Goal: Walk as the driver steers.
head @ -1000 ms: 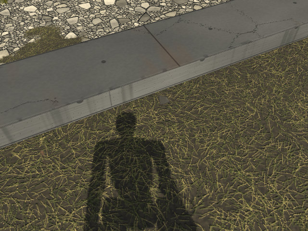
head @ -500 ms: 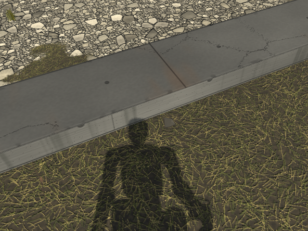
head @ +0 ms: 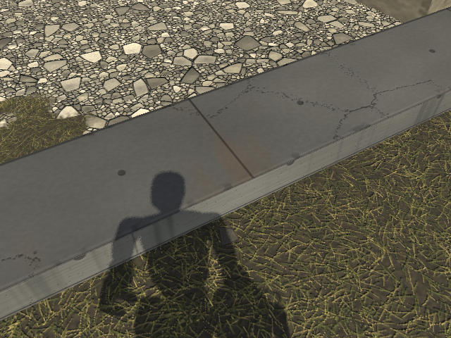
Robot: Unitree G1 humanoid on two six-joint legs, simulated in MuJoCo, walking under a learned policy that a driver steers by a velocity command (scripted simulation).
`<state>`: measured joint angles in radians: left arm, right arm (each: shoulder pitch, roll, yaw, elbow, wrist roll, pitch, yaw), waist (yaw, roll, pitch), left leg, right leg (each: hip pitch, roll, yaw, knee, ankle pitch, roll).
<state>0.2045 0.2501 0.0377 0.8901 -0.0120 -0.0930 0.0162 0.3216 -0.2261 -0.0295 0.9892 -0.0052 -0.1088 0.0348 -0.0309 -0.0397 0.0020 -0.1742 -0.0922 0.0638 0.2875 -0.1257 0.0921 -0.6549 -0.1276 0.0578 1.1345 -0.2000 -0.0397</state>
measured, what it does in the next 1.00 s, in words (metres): walks ahead: right foot, then left foot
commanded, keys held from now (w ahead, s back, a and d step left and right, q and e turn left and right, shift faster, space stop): w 1.00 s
